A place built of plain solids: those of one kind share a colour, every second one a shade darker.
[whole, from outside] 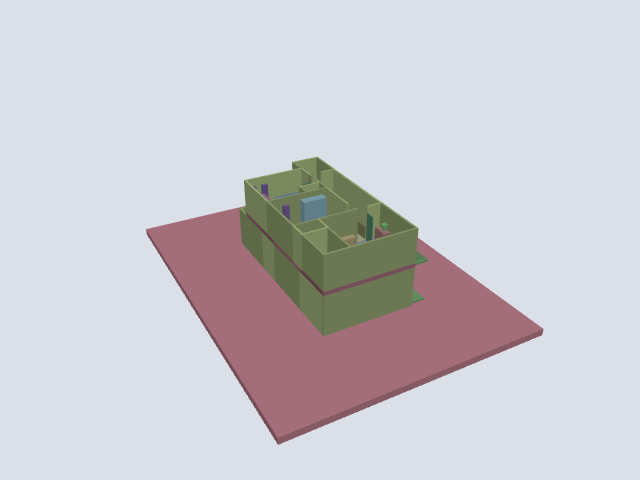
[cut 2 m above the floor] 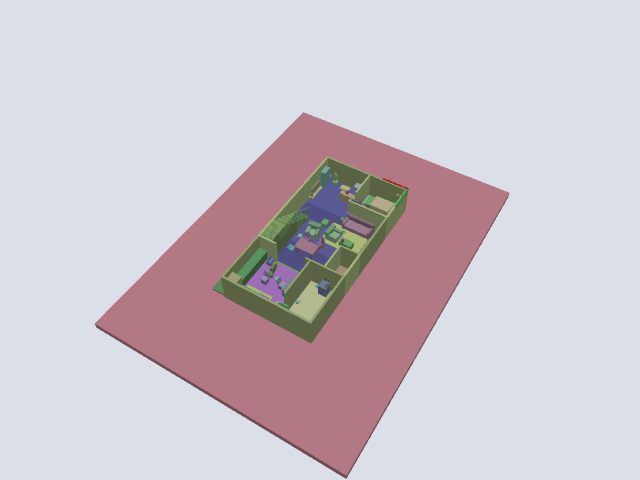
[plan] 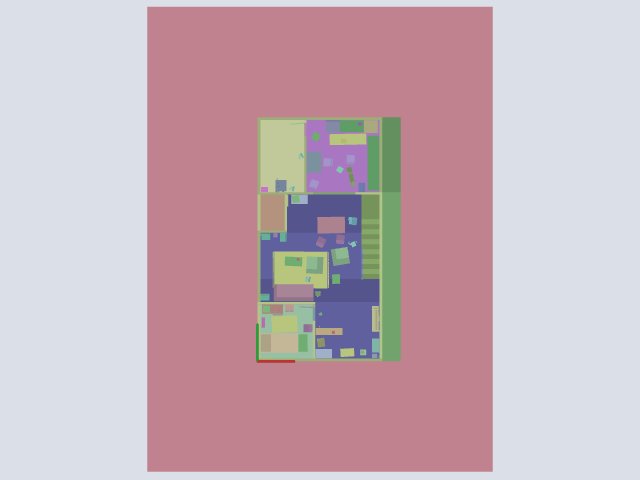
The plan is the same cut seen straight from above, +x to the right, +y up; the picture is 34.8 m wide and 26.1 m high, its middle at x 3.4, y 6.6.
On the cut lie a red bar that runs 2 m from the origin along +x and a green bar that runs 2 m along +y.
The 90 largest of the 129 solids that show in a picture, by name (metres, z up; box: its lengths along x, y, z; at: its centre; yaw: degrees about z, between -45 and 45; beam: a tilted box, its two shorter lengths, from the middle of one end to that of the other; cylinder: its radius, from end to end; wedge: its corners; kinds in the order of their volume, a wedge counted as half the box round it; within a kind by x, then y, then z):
{
 "under_1": {"box": [18.79, 25.28, 0.5], "at": [3.4, 6.64, -0.64]},
 "stair_1": {"box": [0.97, 4.59, 0.47], "at": [6.15, 6.78, -0.06]},
 "stair_2": {"box": [0.97, 4.32, 0.64], "at": [6.15, 6.91, 0.02]},
 "stair_3": {"box": [0.97, 4.05, 0.81], "at": [6.15, 7.04, 0.11]},
 "stair_4": {"box": [0.97, 3.78, 0.98], "at": [6.15, 7.18, 0.19]},
 "stair_5": {"box": [0.97, 3.51, 1.15], "at": [6.15, 7.32, 0.28]},
 "stair_6": {"box": [0.97, 3.24, 1.33], "at": [6.15, 7.45, 0.36]},
 "stair_7": {"box": [0.97, 2.97, 1.5], "at": [6.15, 7.58, 0.45]},
 "stair_8": {"box": [0.97, 2.7, 1.67], "at": [6.15, 7.72, 0.53]},
 "stair_9": {"box": [0.97, 2.43, 1.84], "at": [6.15, 7.86, 0.62]},
 "stair_10": {"box": [0.97, 2.16, 2.01], "at": [6.15, 7.99, 0.7]},
 "stair_11": {"box": [0.97, 1.89, 2.18], "at": [6.15, 8.12, 0.79]},
 "stair_12": {"box": [0.97, 1.62, 2.35], "at": [6.15, 8.26, 0.88]},
 "stair_13": {"box": [0.97, 1.35, 2.52], "at": [6.15, 8.39, 0.96]},
 "stair_14": {"box": [0.97, 1.08, 2.69], "at": [6.15, 8.53, 1.05]},
 "stair_15": {"box": [0.97, 0.81, 2.86], "at": [6.15, 8.66, 1.13]},
 "wall_1": {"box": [0.16, 2.61, 2.58], "at": [0.08, 1.47, 4.37]},
 "wall_2": {"box": [0.16, 2.94, 3.08], "at": [0.08, 1.63, 1.24]},
 "wall_3": {"box": [0.16, 1.15, 2.58], "at": [0.08, 3.48, 4.37]},
 "wall_4": {"box": [0.16, 3.76, 3.08], "at": [0.08, 5.11, 1.24]},
 "wall_5": {"box": [0.16, 3.75, 2.58], "at": [0.08, 6.05, 4.37]},
 "wall_6": {"box": [0.16, 1.95, 3.08], "at": [0.08, 8.1, 1.24]},
 "wall_7": {"box": [0.16, 3.71, 2.58], "at": [0.08, 9.91, 4.37]},
 "wall_8": {"box": [0.16, 3.92, 3.08], "at": [0.08, 11.16, 1.24]},
 "wall_9": {"box": [1.61, 0.13, 3.08], "at": [0.81, 7.05, 1.24]},
 "wall_10": {"box": [1.94, 0.13, 2.58], "at": [0.97, 2.83, 4.37]},
 "wall_11": {"box": [3.02, 0.13, 3.08], "at": [1.51, 9.13, 1.24]},
 "wall_12": {"box": [0.13, 1.95, 3.08], "at": [1.54, 8.1, 1.24]},
 "wall_13": {"box": [3.14, 0.13, 3.08], "at": [1.57, 3.17, 1.24]},
 "wall_14": {"box": [0.13, 2.61, 2.58], "at": [1.88, 1.47, 4.37]},
 "wall_15": {"box": [0.13, 1.15, 2.58], "at": [1.88, 3.48, 4.37]},
 "wall_16": {"box": [4.72, 0.13, 2.58], "at": [2.36, 8.0, 4.37]},
 "wall_17": {"box": [4.72, 0.16, 2.58], "at": [2.36, 11.85, 4.37]},
 "wall_18": {"box": [4.87, 0.13, 2.58], "at": [2.44, 4.12, 4.37]},
 "wall_19": {"box": [0.13, 3.03, 3.08], "at": [2.6, 10.71, 1.24]},
 "wall_20": {"box": [0.13, 2.05, 3.08], "at": [3.08, 1.19, 1.24]},
 "wall_21": {"box": [6.79, 0.16, 5.96], "at": [3.4, 0.08, 2.68]},
 "wall_22": {"box": [6.79, 0.16, 3.08], "at": [3.4, 13.2, 1.24]},
 "wall_23": {"box": [1.72, 0.13, 2.58], "at": [3.86, 9.01, 4.37]},
 "wall_24": {"box": [0.13, 2.86, 2.58], "at": [4.66, 6.5, 4.37]},
 "wall_25": {"box": [0.13, 1.17, 2.58], "at": [4.66, 11.19, 4.37]},
 "wall_26": {"box": [2.23, 0.16, 2.58], "at": [5.67, 13.2, 4.37]},
 "wall_27": {"box": [1.48, 0.13, 3.08], "at": [6.05, 9.13, 1.24]},
 "wall_28": {"box": [1.2, 0.13, 2.58], "at": [6.19, 10.54, 4.37]},
 "wall_29": {"box": [1.19, 0.13, 2.58], "at": [6.2, 4.12, 4.37]},
 "wall_30": {"box": [0.16, 3.89, 2.58], "at": [6.71, 2.1, 4.37]},
 "wall_31": {"box": [0.16, 8.91, 3.08], "at": [6.71, 4.62, 1.24]},
 "wall_32": {"box": [0.16, 6.29, 2.58], "at": [6.71, 7.33, 4.37]},
 "wall_33": {"box": [0.16, 3.92, 3.08], "at": [6.71, 11.16, 1.24]},
 "wall_34": {"box": [0.16, 2.52, 2.58], "at": [6.71, 11.86, 4.37]},
 "floor_living_1": {"box": [5.5, 2.51, 0.66], "at": [2.91, 5.74, -0.33]},
 "floor_living_2": {"box": [6.47, 1.25, 0.66], "at": [3.4, 3.85, -0.33]},
 "floor_living_3": {"box": [4.05, 2.08, 0.66], "at": [3.63, 8.03, -0.33]},
 "floor_living_4": {"box": [3.49, 3.07, 0.66], "at": [4.88, 1.7, -0.33]},
 "floor_kitchen_1": {"box": [3.96, 3.92, 0.66], "at": [4.65, 11.16, -0.33]},
 "floor_front_room_1": {"box": [2.85, 2.94, 0.66], "at": [1.58, 1.63, -0.33]},
 "floor_service_1": {"box": [2.38, 3.92, 0.5], "at": [1.35, 11.16, -0.41]},
 "fixture_wardrobe_middle_1": {"box": [1.75, 0.62, 2.2], "at": [3.41, 7.62, 4.13]},
 "upper_floor_next_1": {"box": [1.0, 3.89, 0.16], "at": [7.29, 2.1, 3.0]},
 "upper_floor_next_2": {"box": [1.0, 8.91, 0.12], "at": [7.29, 4.62, -0.06]},
 "upper_floor_next_3": {"box": [1.0, 3.92, 0.12], "at": [7.29, 11.16, -0.06]},
 "floor_lavabo_1": {"box": [1.32, 1.95, 0.66], "at": [0.82, 8.1, -0.33]},
 "counter_run_1": {"box": [0.61, 2.98, 0.78], "at": [6.32, 10.78, 0.49]},
 "chest_drawers_1": {"box": [1.13, 0.5, 1.0], "at": [0.82, 2.84, 0.5]},
 "chest_drawers_2": {"box": [0.5, 1.15, 0.99], "at": [6.37, 3.25, 3.57]},
 "fridge_1": {"box": [0.75, 0.7, 1.72], "at": [6.16, 12.76, 0.86]},
 "child_bed_1": {"box": [2.06, 1.06, 0.4], "at": [1.17, 1.0, 0.38]},
 "sofa_1": {"box": [2.16, 0.23, 0.39], "at": [1.96, 3.38, 0.65]},
 "sofa_2": {"box": [2.16, 0.93, 0.34], "at": [1.96, 3.74, 0.28]},
 "cube_shelf_1": {"box": [1.46, 0.39, 0.76], "at": [3.78, 3.85, 3.46]},
 "cube_shelf_2": {"box": [1.46, 0.39, 0.76], "at": [3.89, 1.62, 0.38]},
 "armchair_club_1": {"box": [0.9, 0.92, 0.35], "at": [3.11, 5.23, 0.24], "yaw": -2.5},
 "armchair_club_2": {"box": [0.33, 0.92, 0.38], "at": [3.41, 5.22, 0.61], "yaw": -2.5},
 "armchair_club_3": {"box": [0.92, 0.9, 0.35], "at": [4.51, 5.71, 0.24], "yaw": 9.2},
 "armchair_club_4": {"box": [0.92, 0.33, 0.38], "at": [4.56, 5.42, 0.61], "yaw": 9.2},
 "wall_band_1": {"box": [0.16, 2.94, 0.31], "at": [0.08, 1.63, 2.92]},
 "wall_band_2": {"box": [0.16, 3.76, 0.31], "at": [0.08, 5.11, 2.92]},
 "wall_band_3": {"box": [0.16, 2.73, 0.31], "at": [0.08, 10.56, 2.92]},
 "wall_band_4": {"box": [6.79, 0.16, 0.31], "at": [3.4, 0.08, 2.92]},
 "billy_1": {"box": [0.42, 0.28, 2.02], "at": [1.35, 7.78, 4.09]},
 "billy_2": {"box": [0.42, 0.28, 2.02], "at": [1.47, 11.62, 4.09]},
 "range_cooker_1": {"box": [0.76, 0.65, 0.94], "at": [4.09, 12.79, 0.47]},
 "rug_1": {"box": [2.9, 2.0, 0.08], "at": [2.36, 4.97, -0.03], "yaw": -0.3},
 "flat_shelf_1": {"box": [0.39, 0.76, 1.46], "at": [6.42, 0.86, 0.73]},
 "trunk_1": {"box": [0.95, 0.5, 0.42], "at": [1.96, 5.43, 0.21], "yaw": -2.8},
 "trunk_2": {"box": [0.5, 0.95, 0.42], "at": [2.48, 1.0, 0.21], "yaw": 0.3},
 "stair_guard_1": {"box": [0.08, 4.89, 0.95], "at": [5.62, 6.62, 3.55]},
 "washer_1": {"box": [0.6, 0.62, 0.87], "at": [1.28, 9.56, 0.27]},
 "floor_gap_living_kitchen_1": {"box": [2.29, 0.13, 0.66], "at": [4.16, 9.13, -0.33]},
 "hamper_1": {"box": [0.46, 0.36, 0.65], "at": [1.74, 2.9, 0.32]}
}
